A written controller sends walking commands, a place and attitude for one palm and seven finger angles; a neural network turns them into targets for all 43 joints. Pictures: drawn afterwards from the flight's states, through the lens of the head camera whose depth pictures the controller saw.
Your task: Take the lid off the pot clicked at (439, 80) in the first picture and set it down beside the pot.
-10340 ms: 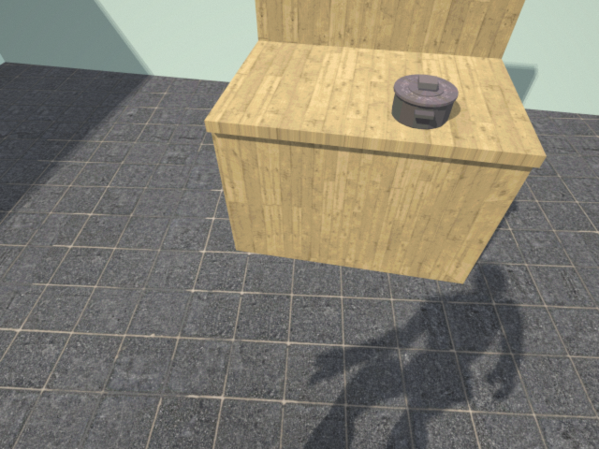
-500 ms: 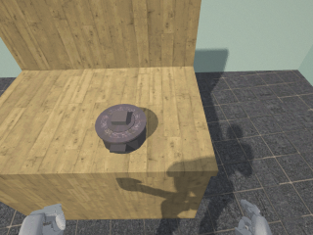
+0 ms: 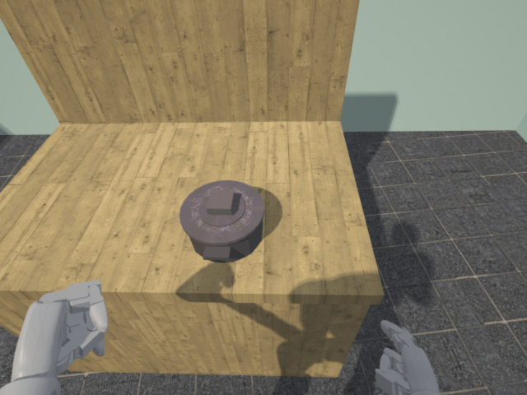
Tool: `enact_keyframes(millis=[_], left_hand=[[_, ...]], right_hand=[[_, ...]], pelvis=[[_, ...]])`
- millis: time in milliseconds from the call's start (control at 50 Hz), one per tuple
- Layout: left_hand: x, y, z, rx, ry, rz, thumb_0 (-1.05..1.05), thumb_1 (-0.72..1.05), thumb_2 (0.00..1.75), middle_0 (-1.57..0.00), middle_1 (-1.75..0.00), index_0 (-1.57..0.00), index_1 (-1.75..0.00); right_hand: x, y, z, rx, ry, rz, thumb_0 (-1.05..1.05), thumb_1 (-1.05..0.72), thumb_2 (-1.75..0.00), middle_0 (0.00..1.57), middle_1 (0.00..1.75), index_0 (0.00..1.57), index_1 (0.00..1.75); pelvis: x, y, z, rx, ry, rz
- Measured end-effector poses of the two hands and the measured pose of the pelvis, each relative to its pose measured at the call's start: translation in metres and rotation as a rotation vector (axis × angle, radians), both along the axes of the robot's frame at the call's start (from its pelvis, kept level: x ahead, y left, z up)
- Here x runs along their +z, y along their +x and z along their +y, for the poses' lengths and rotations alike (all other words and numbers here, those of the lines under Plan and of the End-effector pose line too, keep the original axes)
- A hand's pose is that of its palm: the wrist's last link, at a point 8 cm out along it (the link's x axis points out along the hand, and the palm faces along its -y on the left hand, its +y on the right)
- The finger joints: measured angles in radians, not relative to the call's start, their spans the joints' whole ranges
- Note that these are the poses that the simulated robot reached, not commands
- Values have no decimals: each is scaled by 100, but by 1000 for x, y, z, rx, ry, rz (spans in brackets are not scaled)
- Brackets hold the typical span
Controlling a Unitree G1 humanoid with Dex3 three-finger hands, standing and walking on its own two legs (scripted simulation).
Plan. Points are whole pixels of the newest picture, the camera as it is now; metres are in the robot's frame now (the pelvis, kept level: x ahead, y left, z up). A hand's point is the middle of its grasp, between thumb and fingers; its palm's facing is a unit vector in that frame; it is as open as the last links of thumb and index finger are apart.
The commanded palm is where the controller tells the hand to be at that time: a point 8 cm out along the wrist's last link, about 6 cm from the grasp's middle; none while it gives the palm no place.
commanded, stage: reach forward and open the fingers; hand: left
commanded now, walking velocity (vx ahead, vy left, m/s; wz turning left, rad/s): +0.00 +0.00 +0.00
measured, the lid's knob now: (220, 202) +0.48 +0.16 -0.01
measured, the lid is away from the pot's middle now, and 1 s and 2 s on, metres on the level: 0.00 0.00 0.00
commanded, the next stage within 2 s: move the open hand above the knob in 1.14 s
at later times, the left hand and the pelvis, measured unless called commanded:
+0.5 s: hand (90, 327) +0.17 +0.27 +0.06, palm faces -0.26 -0.15 -0.95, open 3.7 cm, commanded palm +0.17 +0.27 +0.12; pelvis -0.03 +0.00 +0.00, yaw +0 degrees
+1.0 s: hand (110, 287) +0.23 +0.26 +0.06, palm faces -0.23 -0.13 -0.97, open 9.5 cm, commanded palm +0.22 +0.26 +0.13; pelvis -0.04 +0.02 +0.00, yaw +0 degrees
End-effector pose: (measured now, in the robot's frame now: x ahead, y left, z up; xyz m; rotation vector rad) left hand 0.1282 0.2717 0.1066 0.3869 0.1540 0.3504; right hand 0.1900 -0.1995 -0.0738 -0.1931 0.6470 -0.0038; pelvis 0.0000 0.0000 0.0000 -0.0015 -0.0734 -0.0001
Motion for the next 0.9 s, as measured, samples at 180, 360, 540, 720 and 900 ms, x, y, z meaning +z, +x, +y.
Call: enact_keyframes(millis=[180, 360, 540, 720, 900], left_hand=[[25, 17, -5, -95, 574, 130, 1, 87, 88, -126, -149, -126, -148], [14, 28, 4, -206, 963, 399, 0, 68, 93, -117, -129, -117, -128], [10, 45, -4, -406, 974, 455, 0, 42, 107, -109, -93, -109, -93], [9, 60, -3, -419, 980, 418, 0, 17, 116, -99, -60, -99, -60], [17, 82, -4, -421, 1022, 356, 0, -8, 123, -89, -28, -89, -28]], right_hand=[[-13, -18, -9, 6, -9, 96, 1, -90, -90, 20, 30, 20, 30], [-21, -21, -25, -53, 8, 144, 1, -91, -90, 20, 30, 20, 30], [-7, -14, -24, -56, 2, 67, 1, -91, -90, 20, 30, 20, 30], [-13, -26, -13, -35, 26, 115, 1, -91, -90, 20, 30, 20, 30], [-25, -41, -5, -43, 31, 183, 1, -91, -90, 20, 30, 20, 30]], pelvis=[[-2, -15, 3, -21, 0, 34], [-1, -27, 4, -20, -1, 49], [0, -33, 3, -1, -5, 7], [2, -40, 8, -6, -10, 17], [2, -38, 14, -2, -10, 27]])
